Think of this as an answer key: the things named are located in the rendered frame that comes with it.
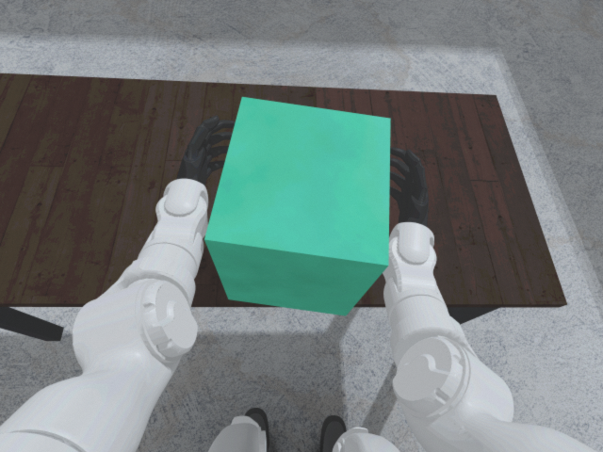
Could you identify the left robot foot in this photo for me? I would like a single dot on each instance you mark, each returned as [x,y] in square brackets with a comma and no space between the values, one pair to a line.
[259,416]

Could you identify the left robot forearm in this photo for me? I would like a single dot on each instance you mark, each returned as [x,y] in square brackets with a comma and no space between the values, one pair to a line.
[175,247]

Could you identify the robot right upper arm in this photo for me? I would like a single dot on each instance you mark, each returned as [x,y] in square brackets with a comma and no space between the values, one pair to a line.
[453,402]

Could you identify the robot right shin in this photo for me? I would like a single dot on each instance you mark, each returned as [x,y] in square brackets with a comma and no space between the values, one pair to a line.
[349,432]

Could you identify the right robot forearm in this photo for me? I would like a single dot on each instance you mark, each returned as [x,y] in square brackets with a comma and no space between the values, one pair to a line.
[414,304]

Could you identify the table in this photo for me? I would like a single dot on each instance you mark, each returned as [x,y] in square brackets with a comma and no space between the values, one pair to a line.
[85,160]

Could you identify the carton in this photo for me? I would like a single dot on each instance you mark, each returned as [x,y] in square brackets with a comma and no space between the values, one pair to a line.
[301,215]

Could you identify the robot left upper arm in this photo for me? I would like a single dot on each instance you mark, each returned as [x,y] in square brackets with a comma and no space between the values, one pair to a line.
[128,344]

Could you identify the right robot hand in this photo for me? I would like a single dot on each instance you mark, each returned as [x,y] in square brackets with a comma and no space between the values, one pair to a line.
[413,199]

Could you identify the left robot hand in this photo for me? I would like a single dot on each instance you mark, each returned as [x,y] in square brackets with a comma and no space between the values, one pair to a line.
[196,163]

